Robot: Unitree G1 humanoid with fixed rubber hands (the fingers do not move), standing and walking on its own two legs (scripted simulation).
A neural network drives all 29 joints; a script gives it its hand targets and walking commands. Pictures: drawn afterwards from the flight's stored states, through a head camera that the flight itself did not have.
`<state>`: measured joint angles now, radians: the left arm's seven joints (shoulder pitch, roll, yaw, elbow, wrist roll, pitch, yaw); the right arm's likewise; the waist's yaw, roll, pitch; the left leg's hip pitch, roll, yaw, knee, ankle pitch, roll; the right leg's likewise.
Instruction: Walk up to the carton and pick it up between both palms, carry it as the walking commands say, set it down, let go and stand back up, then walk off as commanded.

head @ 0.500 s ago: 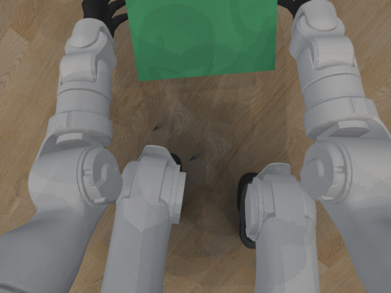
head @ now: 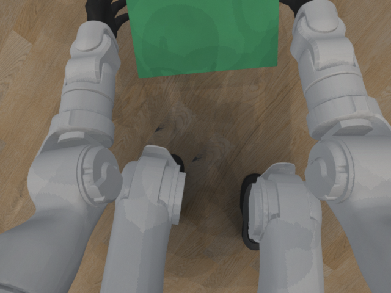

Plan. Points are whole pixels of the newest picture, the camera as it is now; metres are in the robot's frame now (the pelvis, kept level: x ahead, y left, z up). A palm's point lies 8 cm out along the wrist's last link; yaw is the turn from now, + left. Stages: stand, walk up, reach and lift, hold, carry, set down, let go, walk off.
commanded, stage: set down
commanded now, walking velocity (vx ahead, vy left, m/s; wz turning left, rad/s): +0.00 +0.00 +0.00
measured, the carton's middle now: (203, 16) +0.55 +0.07 -0.25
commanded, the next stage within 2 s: let go in 1.88 s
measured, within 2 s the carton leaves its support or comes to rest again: neither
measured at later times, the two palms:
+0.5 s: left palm (85, 34) +0.49 +0.26 -0.18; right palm (327, 14) +0.55 -0.12 -0.18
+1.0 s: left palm out of the picture +0.50 +0.27 -0.05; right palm out of the picture +0.56 -0.12 -0.05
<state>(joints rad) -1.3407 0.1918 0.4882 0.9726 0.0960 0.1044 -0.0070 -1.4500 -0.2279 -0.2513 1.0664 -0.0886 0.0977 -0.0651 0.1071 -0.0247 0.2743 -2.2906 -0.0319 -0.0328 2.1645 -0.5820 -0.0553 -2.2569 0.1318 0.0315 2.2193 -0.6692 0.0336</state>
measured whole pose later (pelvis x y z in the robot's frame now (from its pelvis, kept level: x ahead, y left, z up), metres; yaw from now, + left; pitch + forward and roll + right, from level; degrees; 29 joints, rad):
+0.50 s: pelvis -0.02 +0.01 +0.00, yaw +0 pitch +38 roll +1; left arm -1.40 0.35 0.24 1.18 -0.19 0.01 0.08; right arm -1.49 -0.40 0.00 1.16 0.17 0.07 -0.09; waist 0.10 0.00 0.35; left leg -2.30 0.00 0.00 2.16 -0.52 -0.01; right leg -2.25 0.09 0.03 2.22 -0.62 0.04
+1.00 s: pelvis -0.01 +0.01 +0.07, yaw +1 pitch +44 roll +0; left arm -1.22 0.30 0.29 0.90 -0.13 0.14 0.09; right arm -1.34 -0.36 -0.14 0.99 0.07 0.17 -0.08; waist 0.10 -0.02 0.08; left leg -2.18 -0.03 -0.02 1.90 -0.50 -0.01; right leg -2.13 0.06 0.02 1.95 -0.60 0.02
